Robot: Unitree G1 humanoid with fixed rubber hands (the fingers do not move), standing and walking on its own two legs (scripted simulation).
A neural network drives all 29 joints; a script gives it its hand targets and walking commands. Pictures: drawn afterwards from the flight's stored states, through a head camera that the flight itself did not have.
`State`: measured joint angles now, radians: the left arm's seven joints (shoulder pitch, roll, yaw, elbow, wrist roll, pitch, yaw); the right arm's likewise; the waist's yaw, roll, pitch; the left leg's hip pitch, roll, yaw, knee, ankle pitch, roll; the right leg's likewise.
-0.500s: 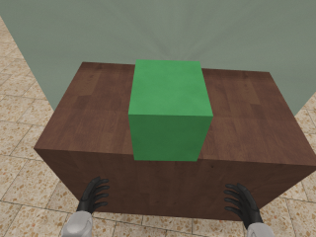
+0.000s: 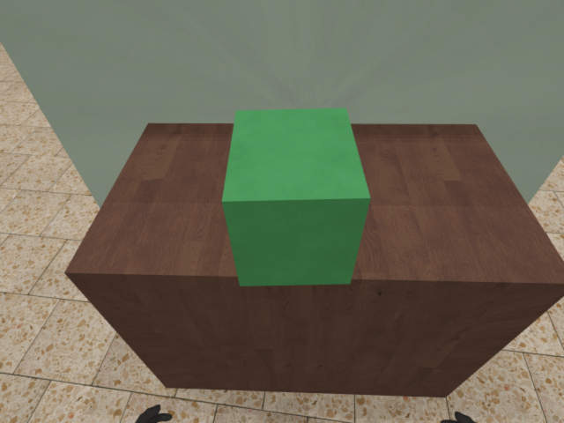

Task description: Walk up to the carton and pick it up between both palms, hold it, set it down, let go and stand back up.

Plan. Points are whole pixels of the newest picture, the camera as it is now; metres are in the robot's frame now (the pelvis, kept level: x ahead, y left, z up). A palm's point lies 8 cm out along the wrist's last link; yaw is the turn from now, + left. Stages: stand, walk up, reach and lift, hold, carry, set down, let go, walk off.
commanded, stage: stand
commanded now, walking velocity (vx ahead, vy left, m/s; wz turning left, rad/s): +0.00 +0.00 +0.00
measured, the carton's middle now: (293, 197) +0.48 +0.02 +0.05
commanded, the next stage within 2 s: none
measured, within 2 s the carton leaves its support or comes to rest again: neither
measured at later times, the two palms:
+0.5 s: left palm out of the picture +0.07 +0.23 -0.15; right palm out of the picture +0.05 -0.19 -0.14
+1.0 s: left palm out of the picture -0.01 +0.21 -0.15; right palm out of the picture -0.03 -0.17 -0.14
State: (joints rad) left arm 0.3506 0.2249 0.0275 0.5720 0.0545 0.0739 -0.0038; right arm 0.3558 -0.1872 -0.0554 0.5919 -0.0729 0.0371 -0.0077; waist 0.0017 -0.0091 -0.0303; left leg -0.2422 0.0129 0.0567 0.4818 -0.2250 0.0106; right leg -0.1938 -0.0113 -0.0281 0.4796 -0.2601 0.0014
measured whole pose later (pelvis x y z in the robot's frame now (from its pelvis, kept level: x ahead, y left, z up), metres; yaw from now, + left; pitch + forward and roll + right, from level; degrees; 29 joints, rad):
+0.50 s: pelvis +0.08 +0.02 +0.00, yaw +1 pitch +2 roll +0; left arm 0.42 0.12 0.04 0.99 0.01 -0.04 0.04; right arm 0.48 -0.11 -0.03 0.97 -0.03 -0.05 -0.03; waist 0.00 0.00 -0.12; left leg -0.17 -0.01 0.05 0.50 -0.37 0.03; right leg -0.09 -0.03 -0.03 0.43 -0.37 0.03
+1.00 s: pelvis +0.04 +0.02 +0.00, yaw +1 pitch -3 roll +0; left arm 0.40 0.08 0.01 1.13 0.01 0.00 0.05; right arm 0.46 -0.08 -0.01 1.10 -0.03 -0.01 -0.04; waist -0.01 0.00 -0.01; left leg -0.14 -0.02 0.05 0.49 -0.30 0.04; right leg -0.06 -0.04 -0.04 0.43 -0.33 0.04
